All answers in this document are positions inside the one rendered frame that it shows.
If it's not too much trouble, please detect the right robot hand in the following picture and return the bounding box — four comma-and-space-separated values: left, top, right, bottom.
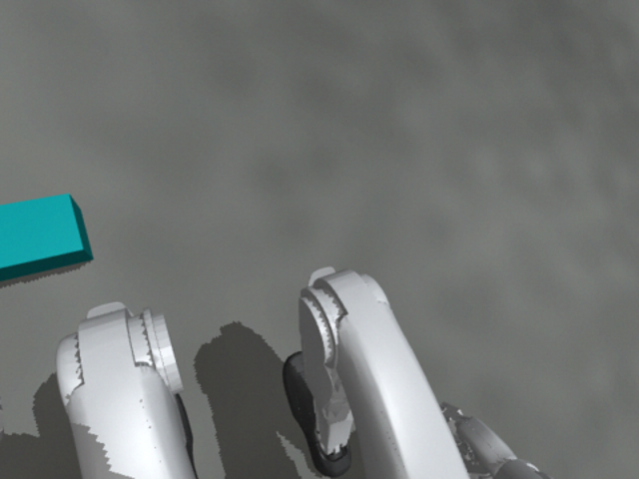
439, 402, 518, 479

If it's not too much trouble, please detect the right robot foot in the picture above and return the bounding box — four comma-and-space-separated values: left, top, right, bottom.
283, 351, 351, 478

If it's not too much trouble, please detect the right robot arm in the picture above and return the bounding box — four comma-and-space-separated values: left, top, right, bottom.
494, 459, 554, 479

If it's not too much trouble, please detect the carton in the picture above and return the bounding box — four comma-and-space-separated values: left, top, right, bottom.
0, 194, 93, 281

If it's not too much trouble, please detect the left robot foot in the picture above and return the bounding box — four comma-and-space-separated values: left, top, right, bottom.
175, 393, 198, 479

